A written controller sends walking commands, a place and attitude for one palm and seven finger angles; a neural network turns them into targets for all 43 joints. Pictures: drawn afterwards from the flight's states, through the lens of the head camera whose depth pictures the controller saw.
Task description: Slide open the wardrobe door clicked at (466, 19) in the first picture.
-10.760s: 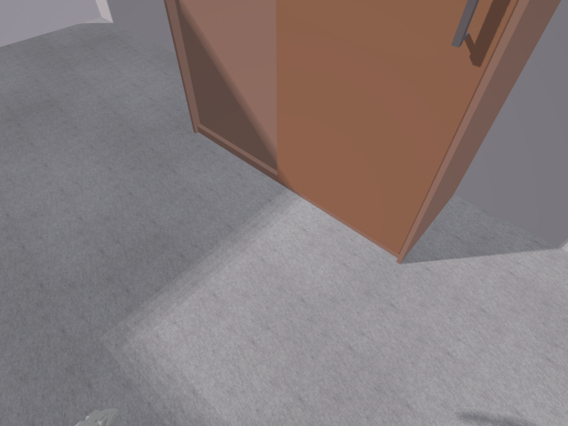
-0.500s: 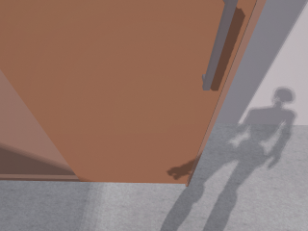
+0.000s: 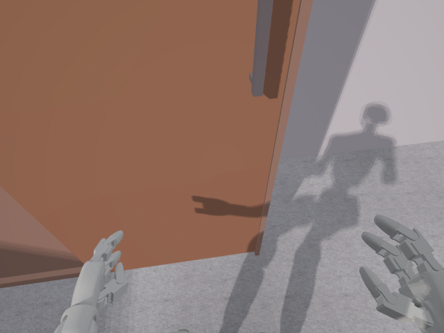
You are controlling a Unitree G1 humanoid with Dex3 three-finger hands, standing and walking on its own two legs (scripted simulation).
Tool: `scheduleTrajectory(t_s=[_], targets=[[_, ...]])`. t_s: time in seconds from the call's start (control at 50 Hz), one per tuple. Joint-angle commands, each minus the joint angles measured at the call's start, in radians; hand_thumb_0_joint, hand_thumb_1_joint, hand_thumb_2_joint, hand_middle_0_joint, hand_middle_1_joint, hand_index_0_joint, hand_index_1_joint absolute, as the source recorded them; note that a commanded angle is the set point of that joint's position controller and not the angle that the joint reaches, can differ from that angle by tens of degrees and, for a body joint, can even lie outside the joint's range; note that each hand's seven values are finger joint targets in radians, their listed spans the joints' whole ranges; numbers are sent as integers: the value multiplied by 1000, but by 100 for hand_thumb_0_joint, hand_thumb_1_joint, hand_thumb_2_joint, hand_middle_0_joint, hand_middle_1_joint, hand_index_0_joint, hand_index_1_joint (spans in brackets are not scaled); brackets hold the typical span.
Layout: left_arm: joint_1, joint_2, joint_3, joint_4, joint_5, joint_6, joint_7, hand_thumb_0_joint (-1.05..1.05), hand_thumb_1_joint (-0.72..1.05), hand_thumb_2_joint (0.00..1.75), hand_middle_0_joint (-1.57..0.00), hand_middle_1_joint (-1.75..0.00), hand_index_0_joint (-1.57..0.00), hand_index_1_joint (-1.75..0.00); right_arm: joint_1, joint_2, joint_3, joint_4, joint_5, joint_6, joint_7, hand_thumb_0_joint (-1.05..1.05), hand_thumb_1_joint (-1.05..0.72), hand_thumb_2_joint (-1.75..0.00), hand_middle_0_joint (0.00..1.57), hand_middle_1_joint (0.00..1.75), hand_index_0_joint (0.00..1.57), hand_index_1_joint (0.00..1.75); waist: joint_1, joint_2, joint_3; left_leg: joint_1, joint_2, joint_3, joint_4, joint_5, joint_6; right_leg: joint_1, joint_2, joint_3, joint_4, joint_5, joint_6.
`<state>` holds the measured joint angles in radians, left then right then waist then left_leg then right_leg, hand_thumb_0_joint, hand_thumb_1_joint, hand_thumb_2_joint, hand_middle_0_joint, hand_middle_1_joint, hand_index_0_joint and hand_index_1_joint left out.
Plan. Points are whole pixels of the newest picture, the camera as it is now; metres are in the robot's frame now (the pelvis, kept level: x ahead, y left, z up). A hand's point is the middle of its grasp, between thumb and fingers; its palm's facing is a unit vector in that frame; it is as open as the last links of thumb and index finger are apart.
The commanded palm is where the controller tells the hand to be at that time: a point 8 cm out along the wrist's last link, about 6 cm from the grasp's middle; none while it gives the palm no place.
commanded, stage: raise the hand with hooked fingers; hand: right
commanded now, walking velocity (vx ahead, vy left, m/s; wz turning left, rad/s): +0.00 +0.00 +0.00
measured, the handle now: (260, 23) +0.52 -0.07 +0.30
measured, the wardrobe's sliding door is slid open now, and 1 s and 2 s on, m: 0.00 0.00 0.00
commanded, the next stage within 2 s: move the hooked fingers beside the handle in 1.60 s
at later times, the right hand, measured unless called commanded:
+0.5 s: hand (432, 215) +0.23 -0.26 +0.18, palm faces -0.04 +0.99 -0.12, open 12.1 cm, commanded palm +0.20 -0.31 +0.20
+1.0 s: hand out of the picture +0.27 -0.28 +0.29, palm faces +0.00 +0.99 -0.17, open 13.9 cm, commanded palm +0.24 -0.32 +0.30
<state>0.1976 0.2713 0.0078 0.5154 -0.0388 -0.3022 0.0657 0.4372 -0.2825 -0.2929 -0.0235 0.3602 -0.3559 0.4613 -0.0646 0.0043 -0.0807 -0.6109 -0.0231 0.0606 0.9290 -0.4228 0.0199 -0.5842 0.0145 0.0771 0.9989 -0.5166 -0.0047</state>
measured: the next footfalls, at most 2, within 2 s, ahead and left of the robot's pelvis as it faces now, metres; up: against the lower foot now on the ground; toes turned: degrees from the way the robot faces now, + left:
none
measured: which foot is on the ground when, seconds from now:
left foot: down 0.00-1.00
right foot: down 0.00-1.00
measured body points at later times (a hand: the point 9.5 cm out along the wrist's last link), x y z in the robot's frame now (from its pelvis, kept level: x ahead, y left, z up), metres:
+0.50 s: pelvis +0.01 -0.02 +0.04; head -0.01 -0.02 +0.49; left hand +0.19 +0.21 -0.02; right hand +0.23 -0.32 +0.19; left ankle +0.03 +0.11 -0.68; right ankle +0.00 -0.12 -0.68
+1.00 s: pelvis +0.01 +0.00 +0.05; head -0.02 +0.02 +0.50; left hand +0.22 +0.21 -0.01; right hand +0.27 -0.33 +0.30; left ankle +0.03 +0.11 -0.68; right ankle +0.00 -0.11 -0.68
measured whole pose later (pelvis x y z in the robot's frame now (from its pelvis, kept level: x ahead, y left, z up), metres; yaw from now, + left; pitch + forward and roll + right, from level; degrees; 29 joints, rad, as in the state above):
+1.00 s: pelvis +0.01 +0.00 +0.05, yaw +0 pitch -3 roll +1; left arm 0.21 0.27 -0.11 0.60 -0.10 -0.24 0.08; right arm -0.18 -0.57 -0.49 0.02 0.36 0.30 0.52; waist -0.07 -0.07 -0.04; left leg -0.21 -0.01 0.04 0.51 -0.24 0.01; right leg -0.18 0.02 0.06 0.55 -0.32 -0.01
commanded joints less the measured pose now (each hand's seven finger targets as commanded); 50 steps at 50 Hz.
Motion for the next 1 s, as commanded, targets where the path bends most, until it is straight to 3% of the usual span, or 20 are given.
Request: scheduleTrajectory(t_s=[0.0, 0.06, 0.12, 0.14, 0.22, 0.28, 0.42, 0.46, 0.52, 0.54, 0.58, 0.7, 0.72, 0.8, 0.84, 0.88, 0.98], targets=[[-20, 102, 30, -119, -14, -50, 19, 0, 90, 90, -20, -30, -20, -30, -158, -213, -49, -287, -19, 25, -17, 0, -29, -64, 24, 69, 24, 69, 75, -132, -115, 116, 6, -18, -194, 188, 0, 97, -13, -9, -236, 287, -24], [-42, 100, 12, -126, -17, -44, 24, 0, 90, 90, -20, -30, -20, -30, -151, -272, -124, -259, 1, 108, -18, 0, -22, -61, 25, 74, 25, 74, 41, -118, -126, 193, 9, -6, -228, 183, 3, 109, -13, -4, -287, 291, -18], [-61, 94, -5, -138, -14, -52, 23, 0, 90, 90, -20, -30, -20, -30, -161, -285, -172, -265, 44, 158, -29, 0, -15, -58, 25, 78, 25, 78, 15, -106, -126, 248, 2, 9, -249, 201, 6, 127, -13, 0, -323, 318, -10], [-55, 95, -11, -136, -18, -55, 22, 0, 90, 90, -20, -30, -20, -30, -180, -273, -160, -283, 52, 164, -28, 0, -13, -57, 25, 80, 25, 80, 22, -109, -133, 250, 2, 16, -254, 214, 4, 149, -15, -1, -336, 332, -7], [-52, 98, -17, -132, -17, -88, 15, 0, 90, 90, -20, -30, -20, -30, -194, -251, -147, -308, 68, 190, -29, 0, -4, -53, 26, 86, 26, 86, 13, -87, -128, 281, 0, 21, -273, 260, 3, 189, -18, 3, -367, 383, 0], [-41, 104, -18, -120, -23, -100, 15, 0, 90, 90, -20, -30, -20, -30, -225, -268, -147, -311, 51, 223, -26, 0, 3, -50, 27, 90, 27, 90, 17, -71, -113, 281, 4, 23, -296, 260, -2, 213, -24, 8, -397, 385, 3], [-56, 104, -31, -100, -29, -101, 39, 0, 90, 90, -20, -30, -20, -30, -418, -366, -221, -325, 45, 305, -37, 0, 20, -43, 28, 100, 28, 100, 3, -95, -53, 326, 4, 13, -373, 199, 1, 265, -20, 10, -468, 322, -1], [-61, 102, -33, -96, -32, -97, 43, 0, 90, 90, -20, -30, -20, -30, -468, -385, -237, -319, 45, 321, -31, 0, 24, -41, 28, 103, 28, 103, 6, -110, -67, 345, 8, 10, -388, 214, 1, 295, -19, 8, -481, 336, -3], [-66, 100, -41, -91, -33, -92, 41, 0, 90, 90, -20, -30, -20, -30, -511, -396, -236, -302, 44, 356, -16, 0, 31, -38, 29, 108, 29, 108, -1, -139, -61, 370, 6, 5, -409, 243, 4, 324, -18, 6, -497, 362, -2], [-69, 101, -43, -87, -37, -88, 41, 0, 90, 90, -20, -30, -20, -30, -542, -388, -219, -304, 42, 368, -7, 0, 34, -37, 29, 110, 29, 110, 10, -155, -59, 373, 9, 3, -416, 254, 3, 339, -16, 2, -501, 369, -4], [-72, 103, -46, -85, -39, -82, 41, 0, 90, 90, -20, -30, -20, -30, -583, -408, -228, -272, 39, 401, 0, 0, 38, -35, 29, 112, 29, 112, 8, -130, -38, 372, 9, 5, -428, 246, 2, 338, -18, 9, -517, 354, -6], [-97, 105, -54, -90, -44, -51, 34, 0, 90, 90, -20, -30, -20, -30, -691, -476, -279, -244, 39, 488, 21, 0, 50, -30, 30, 120, 30, 120, 0, -124, -71, 414, 14, 1, -453, 303, 3, 381, -13, 0, -531, 407, -10], [-100, 105, -54, -88, -44, -44, 31, 0, 90, 90, -20, -30, -20, -30, -690, -500, -302, -225, 44, 501, 22, 0, 50, -30, 30, 120, 30, 120, -8, -97, -64, 429, 11, -2, -464, 315, 4, 380, -12, -1, -529, 416, -11], [-120, 102, -60, -90, -52, -23, 29, 0, 90, 90, -20, -30, -20, -30, -813, -513, -291, -205, 36, 547, 39, 0, 50, -30, 30, 120, 30, 120, 5, -132, -82, 426, 18, -7, -473, 333, 3, 408, -7, -9, -537, 426, -14], [-128, 110, -61, -87, -54, -11, 27, 0, 90, 90, -20, -30, -20, -30, -851, -546, -307, -179, 37, 565, 47, 0, 50, -30, 30, 120, 30, 120, 6, -84, -90, 449, 22, -19, -488, 342, 0, 400, -5, -15, -534, 421, -20], [-138, 107, -60, -92, -57, -6, 26, 0, 90, 90, -20, -30, -20, -30, -904, -561, -305, -180, 30, 582, 58, 0, 50, -30, 30, 120, 30, 120, 4, -123, -115, 452, 25, -21, -487, 348, 2, 423, -3, -15, -537, 429, -21], [-152, 112, -65, -89, -64, 13, 23, 0, 90, 90, -20, -30, -20, -30, -1003, -607, -313, -110, 17, 633, 70, 0, 50, -30, 30, 120, 30, 120, 4, -98, -107, 449, 30, -22, -499, 327, -1, 419, 0, -15, -550, 412, -25]])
